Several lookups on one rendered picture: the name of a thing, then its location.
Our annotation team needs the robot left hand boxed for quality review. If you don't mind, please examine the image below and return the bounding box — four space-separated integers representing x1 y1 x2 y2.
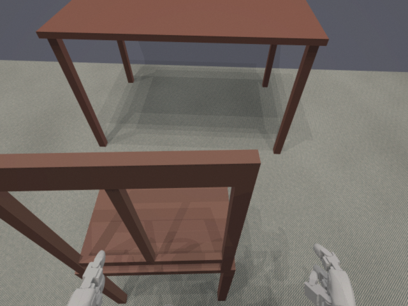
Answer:
67 250 105 306

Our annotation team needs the table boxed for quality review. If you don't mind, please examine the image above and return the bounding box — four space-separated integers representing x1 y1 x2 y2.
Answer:
36 0 329 154

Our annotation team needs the chair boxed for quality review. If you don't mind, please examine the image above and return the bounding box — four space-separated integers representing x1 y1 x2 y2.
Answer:
0 149 261 304

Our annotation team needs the robot right hand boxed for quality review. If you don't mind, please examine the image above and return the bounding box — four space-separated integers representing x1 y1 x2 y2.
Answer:
304 244 356 306

